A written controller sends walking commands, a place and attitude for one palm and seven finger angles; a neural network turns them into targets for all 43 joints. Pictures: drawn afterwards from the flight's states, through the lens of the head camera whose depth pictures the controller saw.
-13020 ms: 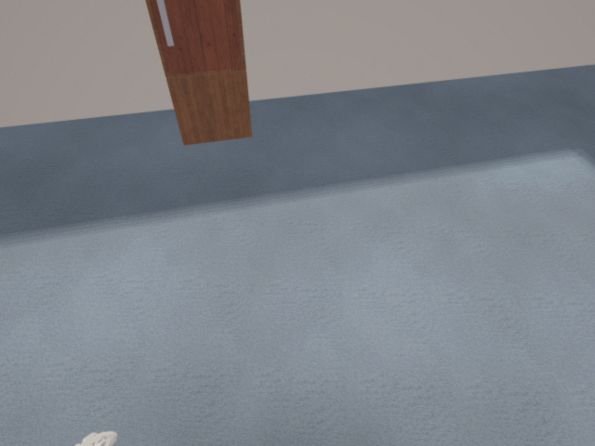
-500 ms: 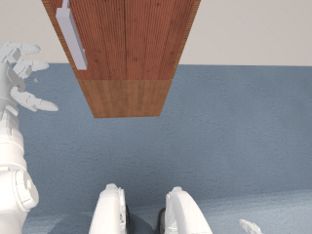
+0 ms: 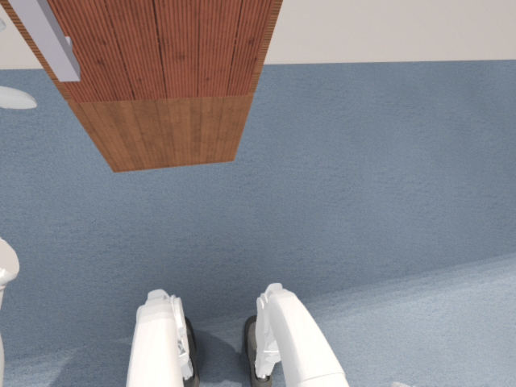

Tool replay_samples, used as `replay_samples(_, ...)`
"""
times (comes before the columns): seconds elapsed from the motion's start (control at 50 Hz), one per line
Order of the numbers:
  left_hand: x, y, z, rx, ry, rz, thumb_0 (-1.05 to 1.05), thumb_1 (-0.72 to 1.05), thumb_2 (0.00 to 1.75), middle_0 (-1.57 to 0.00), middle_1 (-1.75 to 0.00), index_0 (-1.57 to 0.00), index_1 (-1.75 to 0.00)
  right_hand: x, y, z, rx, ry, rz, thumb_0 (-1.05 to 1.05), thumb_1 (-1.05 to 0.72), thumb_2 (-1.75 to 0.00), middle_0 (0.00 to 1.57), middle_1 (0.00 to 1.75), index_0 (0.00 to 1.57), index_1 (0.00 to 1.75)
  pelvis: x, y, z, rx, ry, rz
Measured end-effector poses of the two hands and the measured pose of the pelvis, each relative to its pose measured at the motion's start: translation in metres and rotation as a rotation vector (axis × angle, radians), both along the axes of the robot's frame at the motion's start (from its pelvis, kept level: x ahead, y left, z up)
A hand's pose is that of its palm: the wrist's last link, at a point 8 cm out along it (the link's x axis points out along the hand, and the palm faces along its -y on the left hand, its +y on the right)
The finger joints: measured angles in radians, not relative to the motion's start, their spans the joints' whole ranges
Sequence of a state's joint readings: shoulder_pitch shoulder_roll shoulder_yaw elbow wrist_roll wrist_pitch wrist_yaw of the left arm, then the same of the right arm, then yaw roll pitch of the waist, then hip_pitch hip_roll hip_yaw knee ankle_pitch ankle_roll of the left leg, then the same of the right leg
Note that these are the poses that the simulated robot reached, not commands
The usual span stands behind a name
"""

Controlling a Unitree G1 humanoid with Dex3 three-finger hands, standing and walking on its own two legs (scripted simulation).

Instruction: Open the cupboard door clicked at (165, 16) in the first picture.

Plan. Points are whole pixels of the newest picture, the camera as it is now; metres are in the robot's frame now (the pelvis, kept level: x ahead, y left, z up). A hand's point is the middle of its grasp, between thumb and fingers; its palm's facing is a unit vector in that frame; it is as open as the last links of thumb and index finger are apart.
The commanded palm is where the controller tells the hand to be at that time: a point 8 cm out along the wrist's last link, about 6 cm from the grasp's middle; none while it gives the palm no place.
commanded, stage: move the hooked fingers beside the handle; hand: left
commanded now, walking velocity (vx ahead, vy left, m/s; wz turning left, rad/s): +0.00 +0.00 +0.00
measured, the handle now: (41, 9) +0.60 +0.23 +0.06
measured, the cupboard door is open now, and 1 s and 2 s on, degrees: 0 0 0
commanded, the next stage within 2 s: slide the fingers in behind the handle in 0.82 s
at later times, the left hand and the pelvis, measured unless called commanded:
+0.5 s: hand out of the picture +0.55 +0.30 +0.05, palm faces +0.11 -0.99 -0.02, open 14.0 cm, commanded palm +0.54 +0.31 +0.06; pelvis +0.01 +0.00 +0.01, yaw +0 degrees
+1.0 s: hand out of the picture +0.55 +0.30 +0.05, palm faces +0.09 -1.00 -0.02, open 14.0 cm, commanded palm +0.54 +0.30 +0.05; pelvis +0.00 +0.01 +0.00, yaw +0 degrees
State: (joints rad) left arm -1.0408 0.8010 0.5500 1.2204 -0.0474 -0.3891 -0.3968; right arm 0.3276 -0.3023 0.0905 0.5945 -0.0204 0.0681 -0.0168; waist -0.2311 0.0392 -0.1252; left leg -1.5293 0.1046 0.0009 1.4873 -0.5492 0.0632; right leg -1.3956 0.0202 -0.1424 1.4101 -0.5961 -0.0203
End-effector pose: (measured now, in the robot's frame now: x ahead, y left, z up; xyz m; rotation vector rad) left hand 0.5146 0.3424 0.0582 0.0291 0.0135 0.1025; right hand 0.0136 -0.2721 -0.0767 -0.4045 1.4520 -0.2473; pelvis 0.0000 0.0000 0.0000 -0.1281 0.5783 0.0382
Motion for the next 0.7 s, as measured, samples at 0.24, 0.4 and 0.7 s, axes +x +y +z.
replay_samples(0.24,0.017,0.002,-0.014,0.006,0.026,-0.002,-0.01,-0.49,0.30,-0.30,-1.20,-0.30,-1.20,-0.016,0.010,-0.005,0.012,0.061,-0.031,0.01,-0.90,-0.90,0.20,0.30,0.21,0.30,0.000,0.002,-0.007,-0.013,0.033,-0.009)
replay_samples(0.4,0.008,0.008,-0.009,-0.007,0.031,0.008,-0.01,-0.49,0.30,-0.30,-1.20,-0.30,-1.20,-0.009,0.017,0.001,0.041,0.064,-0.026,0.01,-0.90,-0.90,0.20,0.30,0.21,0.30,0.004,0.003,0.003,-0.012,0.020,-0.004)
replay_samples(0.7,0.004,0.007,-0.010,-0.024,0.032,-0.010,-0.01,-0.49,0.30,-0.30,-1.20,-0.30,-1.20,0.016,0.010,0.010,-0.002,-0.001,0.019,0.01,-0.90,-0.90,0.20,0.30,0.21,0.30,0.007,0.009,0.006,-0.018,0.008,0.007)
